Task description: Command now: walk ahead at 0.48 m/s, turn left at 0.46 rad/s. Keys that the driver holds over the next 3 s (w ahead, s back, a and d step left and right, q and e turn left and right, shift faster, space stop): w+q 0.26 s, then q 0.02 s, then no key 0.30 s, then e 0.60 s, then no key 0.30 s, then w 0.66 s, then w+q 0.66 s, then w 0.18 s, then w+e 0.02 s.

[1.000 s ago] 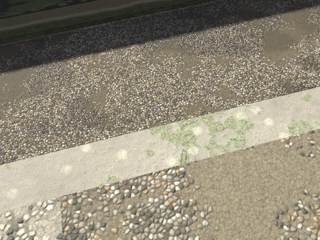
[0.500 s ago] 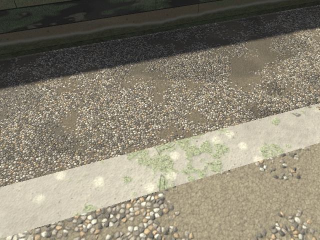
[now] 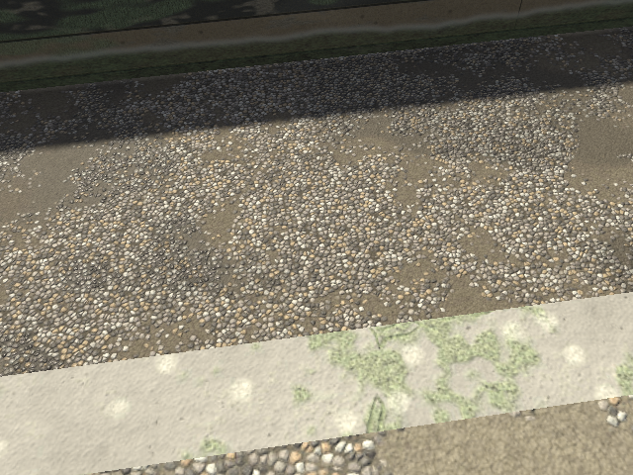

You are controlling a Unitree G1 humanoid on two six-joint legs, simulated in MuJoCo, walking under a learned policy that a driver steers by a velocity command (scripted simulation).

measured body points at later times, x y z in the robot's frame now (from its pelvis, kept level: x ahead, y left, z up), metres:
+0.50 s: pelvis +0.23 +0.03 +0.00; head +0.25 +0.04 +0.45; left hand +0.33 +0.30 -0.12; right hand +0.33 -0.23 -0.13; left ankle +0.19 +0.06 -0.74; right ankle +0.39 -0.09 -0.68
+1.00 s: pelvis +0.26 +0.03 -0.01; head +0.28 +0.05 +0.44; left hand +0.33 +0.32 -0.12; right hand +0.43 -0.20 -0.11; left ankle +0.24 +0.13 -0.73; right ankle +0.38 -0.05 -0.74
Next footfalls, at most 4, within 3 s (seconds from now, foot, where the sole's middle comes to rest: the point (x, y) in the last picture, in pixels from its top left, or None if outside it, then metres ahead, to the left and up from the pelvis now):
0.14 left None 0.23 0.06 -0.77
0.62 right None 0.42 -0.04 -0.77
1.00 left None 0.29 0.13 -0.77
1.44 right None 0.22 -0.05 -0.77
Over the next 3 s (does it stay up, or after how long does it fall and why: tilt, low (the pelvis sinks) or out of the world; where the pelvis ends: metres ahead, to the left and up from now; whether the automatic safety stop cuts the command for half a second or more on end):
stays up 0.50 0.04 -0.01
